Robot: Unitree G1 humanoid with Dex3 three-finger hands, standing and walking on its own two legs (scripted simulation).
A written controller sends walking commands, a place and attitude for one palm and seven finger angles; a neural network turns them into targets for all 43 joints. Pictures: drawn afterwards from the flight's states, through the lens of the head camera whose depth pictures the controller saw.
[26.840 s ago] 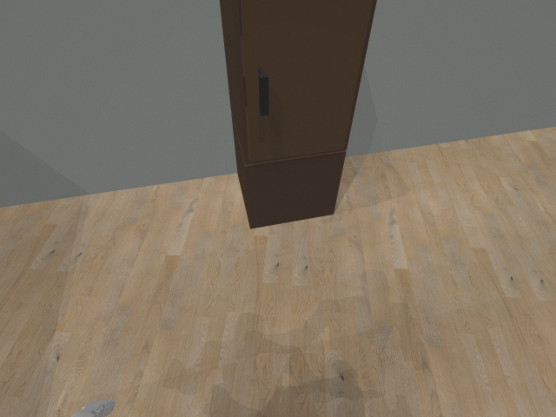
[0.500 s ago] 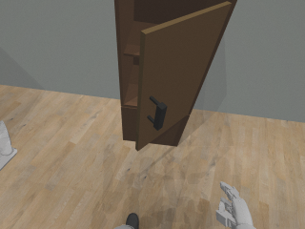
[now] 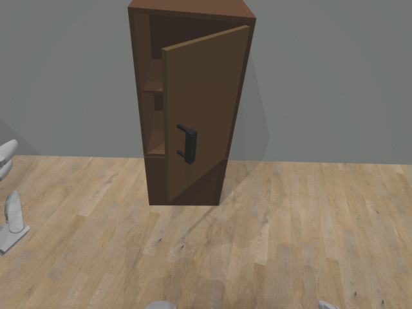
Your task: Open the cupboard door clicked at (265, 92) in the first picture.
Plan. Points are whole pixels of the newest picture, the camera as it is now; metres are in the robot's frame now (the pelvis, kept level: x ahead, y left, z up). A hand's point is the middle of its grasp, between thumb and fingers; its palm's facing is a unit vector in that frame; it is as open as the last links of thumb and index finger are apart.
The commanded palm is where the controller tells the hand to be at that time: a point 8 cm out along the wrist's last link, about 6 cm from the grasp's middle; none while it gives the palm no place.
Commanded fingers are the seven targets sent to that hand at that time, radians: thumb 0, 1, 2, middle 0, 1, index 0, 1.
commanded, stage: stop stepping back and stand still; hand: left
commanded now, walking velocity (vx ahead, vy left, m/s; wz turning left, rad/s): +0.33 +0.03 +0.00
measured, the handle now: (185, 143) +0.62 +0.09 -0.04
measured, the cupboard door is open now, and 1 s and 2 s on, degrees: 47 47 47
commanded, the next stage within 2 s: let the arm hang, fingers relaxed in 1.26 s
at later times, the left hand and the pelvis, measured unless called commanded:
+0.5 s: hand (9, 236) +0.16 +0.27 +0.17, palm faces +0.46 -0.70 -0.55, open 7.4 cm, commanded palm +0.10 +0.30 +0.19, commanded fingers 0.00 0.90 0.90 -0.20 -0.30 -0.20 -0.30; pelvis -0.03 -0.01 +0.00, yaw +1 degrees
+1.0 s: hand (23, 228) +0.18 +0.27 +0.16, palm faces +0.40 -0.76 -0.51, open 7.4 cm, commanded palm +0.12 +0.31 +0.19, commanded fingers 0.00 0.90 0.90 -0.20 -0.30 -0.20 -0.30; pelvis -0.01 +0.00 +0.01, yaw +1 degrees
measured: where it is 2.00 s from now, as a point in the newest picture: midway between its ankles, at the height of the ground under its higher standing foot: outside the picture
